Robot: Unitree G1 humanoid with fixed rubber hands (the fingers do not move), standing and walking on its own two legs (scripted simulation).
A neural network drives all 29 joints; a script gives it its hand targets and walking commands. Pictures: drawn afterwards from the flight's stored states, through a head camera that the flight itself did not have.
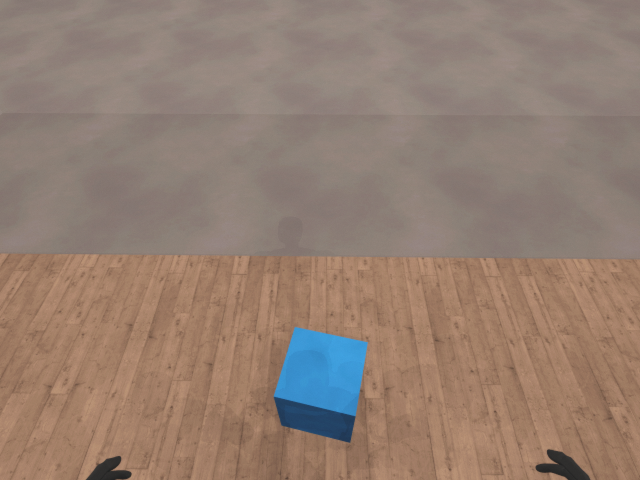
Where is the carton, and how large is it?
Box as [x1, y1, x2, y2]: [274, 327, 367, 442]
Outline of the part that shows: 295,327 274,394 274,399 281,424 349,442 355,416 367,342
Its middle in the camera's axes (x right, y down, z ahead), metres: +0.01 +0.43 +1.13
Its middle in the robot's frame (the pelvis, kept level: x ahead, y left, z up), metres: +0.47 +0.01 -0.66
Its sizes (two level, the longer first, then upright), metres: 0.210 0.200 0.250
